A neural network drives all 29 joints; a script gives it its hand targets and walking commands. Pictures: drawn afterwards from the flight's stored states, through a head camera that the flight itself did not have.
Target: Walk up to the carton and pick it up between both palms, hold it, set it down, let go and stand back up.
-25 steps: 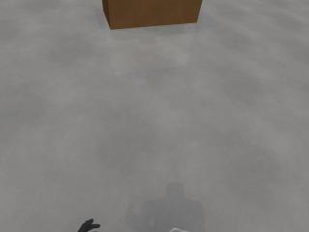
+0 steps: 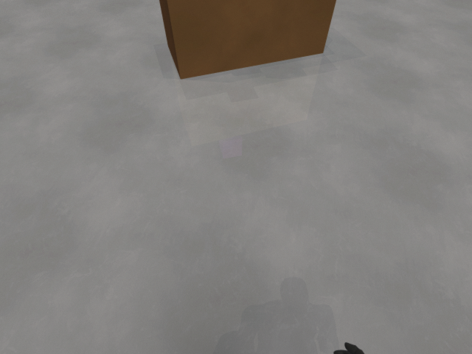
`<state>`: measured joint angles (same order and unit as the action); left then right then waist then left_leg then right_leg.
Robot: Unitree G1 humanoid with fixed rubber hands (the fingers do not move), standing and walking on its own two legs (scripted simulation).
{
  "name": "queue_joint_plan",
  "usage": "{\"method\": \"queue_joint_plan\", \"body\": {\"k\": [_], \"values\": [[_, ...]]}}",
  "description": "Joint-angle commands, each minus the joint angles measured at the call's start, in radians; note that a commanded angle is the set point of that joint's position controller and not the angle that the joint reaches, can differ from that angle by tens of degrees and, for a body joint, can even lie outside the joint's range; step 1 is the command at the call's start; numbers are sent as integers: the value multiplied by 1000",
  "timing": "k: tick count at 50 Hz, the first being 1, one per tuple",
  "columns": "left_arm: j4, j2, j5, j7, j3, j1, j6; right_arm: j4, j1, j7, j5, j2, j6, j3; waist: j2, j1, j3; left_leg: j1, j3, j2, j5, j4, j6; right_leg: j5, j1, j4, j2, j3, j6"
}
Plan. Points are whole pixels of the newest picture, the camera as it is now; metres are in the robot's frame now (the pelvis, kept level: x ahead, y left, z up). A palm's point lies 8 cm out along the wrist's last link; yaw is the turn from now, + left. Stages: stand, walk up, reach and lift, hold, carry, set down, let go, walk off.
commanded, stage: walk up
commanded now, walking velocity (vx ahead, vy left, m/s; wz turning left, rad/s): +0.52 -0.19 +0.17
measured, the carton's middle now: out of the picture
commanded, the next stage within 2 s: none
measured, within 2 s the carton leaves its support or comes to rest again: neither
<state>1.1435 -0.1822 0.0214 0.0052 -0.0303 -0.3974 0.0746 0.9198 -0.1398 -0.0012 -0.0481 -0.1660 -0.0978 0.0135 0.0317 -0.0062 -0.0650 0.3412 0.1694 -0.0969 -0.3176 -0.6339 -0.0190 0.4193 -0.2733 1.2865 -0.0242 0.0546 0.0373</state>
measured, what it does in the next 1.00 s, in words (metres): walks ahead: right foot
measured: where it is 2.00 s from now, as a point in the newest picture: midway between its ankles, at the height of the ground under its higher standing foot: (235, 167)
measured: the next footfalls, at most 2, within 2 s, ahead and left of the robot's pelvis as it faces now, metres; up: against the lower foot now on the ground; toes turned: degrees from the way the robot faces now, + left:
right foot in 0.32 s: +0.44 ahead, -0.17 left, +0.00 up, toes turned -3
left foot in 1.18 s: +0.80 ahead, +0.02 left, +0.00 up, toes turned +14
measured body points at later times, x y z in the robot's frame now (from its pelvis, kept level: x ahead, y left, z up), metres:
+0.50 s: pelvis +0.33 -0.13 +0.00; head +0.37 -0.14 +0.44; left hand +0.34 +0.12 -0.15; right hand +0.39 -0.37 -0.16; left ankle +0.20 +0.04 -0.61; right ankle +0.40 -0.16 -0.73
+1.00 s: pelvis +0.55 -0.12 +0.01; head +0.57 -0.17 +0.46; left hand +0.40 +0.06 -0.11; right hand +0.64 -0.33 -0.17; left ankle +0.64 +0.04 -0.65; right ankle +0.40 -0.16 -0.73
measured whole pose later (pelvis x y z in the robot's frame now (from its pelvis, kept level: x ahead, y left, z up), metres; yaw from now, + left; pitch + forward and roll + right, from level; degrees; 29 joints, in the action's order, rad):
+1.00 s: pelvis +0.55 -0.12 +0.01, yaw +2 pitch +1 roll +4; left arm 1.17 -0.05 -0.01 0.05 0.01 -0.56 0.10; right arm 1.07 -0.17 -0.04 -0.01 -0.21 0.03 -0.05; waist 0.05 -0.09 0.00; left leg 0.66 0.11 -0.06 -0.10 -0.99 0.06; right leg 0.36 0.12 0.21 0.00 0.08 0.07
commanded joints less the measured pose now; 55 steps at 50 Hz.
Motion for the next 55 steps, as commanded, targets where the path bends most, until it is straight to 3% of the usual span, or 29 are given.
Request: {"method": "queue_joint_plan", "body": {"k": [1,3,5,6,8,10,12,13,14,15,16,17,18,19,20,21,22,24,25,27,28,29,34,38,40,48,51,53,55], "values": [[-156,-52,-25,-8,-35,207,5,139,-324,11,4,-137,-12,-50,76,85,10,-430,-330,-216,872,251,-59,-84,-517,61,79,-82,-11],[-163,-18,-27,-26,-31,167,-22,151,-282,8,21,-94,-18,-29,121,16,10,-351,-238,-154,691,325,-36,-155,-475,-54,83,-53,-33],[-205,-2,-35,-46,-21,226,-40,152,-246,4,19,-89,-29,-19,105,-10,-70,-166,-174,-124,586,414,-33,-261,-388,-249,94,4,-54],[-221,16,-33,-58,-7,254,-44,147,-215,0,26,-96,-34,-15,137,-26,-102,-50,-106,-95,518,446,-16,-357,-297,-372,103,32,-57],[-247,-12,-26,-79,7,298,-44,134,-145,-6,29,-119,-43,-19,207,-43,-145,50,-43,-71,365,506,0,-481,-151,-549,109,63,-58],[-236,-79,-31,-84,0,307,-43,152,-202,-5,33,-144,-48,-33,175,-28,-144,40,-67,-105,364,530,-14,-505,-56,-579,88,104,-52],[-221,-138,-37,-79,-16,240,-39,167,-250,0,31,-213,-43,-57,153,-47,-98,-36,-96,-168,506,437,-12,-443,34,-599,98,71,-32],[-210,-167,-43,-71,-25,167,-34,169,-259,6,33,-245,-36,-70,117,-82,-45,-87,-108,-192,611,327,-7,-390,101,-616,102,47,-11],[-178,-204,-47,-61,-39,25,-26,164,-237,11,36,-269,-27,-81,83,-155,40,-136,-100,-181,696,142,10,-353,213,-654,100,0,20],[-144,-243,-51,-48,-46,-121,-18,158,-267,12,42,-272,-13,-86,5,-203,154,-155,-71,-134,594,-103,26,-321,332,-691,123,-42,53],[-136,-317,-56,-33,-63,-210,-8,151,-361,8,54,-241,2,-84,-236,-195,327,-124,-7,-6,163,-431,42,-404,444,-735,273,-210,98],[-122,-349,-42,-19,-73,-194,-13,151,-392,3,52,-168,15,-86,-382,-164,317,60,-61,94,-278,-600,49,-480,533,-797,332,-384,127],[-137,-379,-21,-8,-88,-115,-22,137,-459,1,68,-101,28,-87,-485,-94,340,207,-127,102,-264,-738,42,-199,553,-971,414,-590,194],[-156,-322,-12,-3,-81,-12,-28,128,-409,-7,57,-107,26,-93,-357,-53,297,193,-168,48,-149,-797,28,-11,417,-1087,391,-604,143],[-175,-259,-18,-5,-61,58,-20,134,-376,-10,53,-104,28,-105,-211,-20,178,181,-227,15,-54,-795,19,-19,280,-1117,359,-534,24],[-183,-176,-34,-11,-33,102,-3,155,-349,-6,52,-83,33,-113,-42,-1,77,151,-261,9,23,-765,18,-300,181,-1065,345,-466,-53],[-167,-153,-37,-14,-27,103,13,159,-334,-2,47,-48,40,-112,-33,17,57,115,-272,6,58,-745,10,-440,109,-1043,345,-434,-78],[-135,-121,-25,-17,-22,112,34,163,-354,1,30,-52,66,-113,-38,62,40,52,-286,-1,109,-697,9,-553,29,-1045,345,-366,-88],[-110,-127,-27,-9,-21,86,36,165,-356,-4,23,-72,81,-113,10,84,48,51,-297,2,127,-688,7,-665,29,-1012,352,-337,-94],[-85,-105,-29,-5,-8,50,42,135,-298,-15,25,-71,99,-105,-16,85,37,118,-281,11,162,-611,7,-726,60,-1001,327,-234,-94],[-75,-93,-29,-4,-5,11,42,121,-251,-20,25,-61,104,-96,-43,65,6,153,-271,17,177,-580,7,-717,42,-1009,315,-213,-110],[-64,-86,-29,-4,-1,-8,38,105,-204,-25,24,-60,109,-92,-110,49,-11,180,-254,16,205,-544,9,-658,32,-1027,296,-175,-102],[-31,-103,-27,11,-2,-165,27,76,-75,-45,29,-97,116,-92,-192,-28,-39,349,-210,33,278,-491,44,-638,187,-1062,281,-165,-147],[3,-88,-22,27,6,-271,19,70,-1,-44,37,-115,109,-95,-202,-75,-73,466,-173,31,274,-467,68,-813,309,-1050,275,-139,-168],[19,-88,-24,36,6,-300,15,61,36,-44,34,-113,107,-94,-156,-90,-83,496,-152,22,260,-456,74,-825,346,-1058,291,-140,-139],[69,-65,-30,66,8,-363,22,27,150,-40,44,-61,94,-58,-191,-119,-128,565,-22,34,185,-288,77,-1108,481,-1059,306,-75,-68],[70,-65,-37,73,10,-311,25,20,141,-39,49,-47,85,-44,-183,-77,-88,440,27,71,166,-133,54,-1253,476,-1047,298,8,-40],[61,-94,-30,73,4,-255,31,22,105,-33,48,-54,76,-40,-209,-38,-36,261,71,117,122,-7,25,-1466,449,-989,291,64,-34],[61,-136,-23,69,-6,-240,31,43,15,-24,42,-87,66,-51,-246,6,37,86,97,163,33,59,-26,-1682,444,-851,312,51,-8]]}}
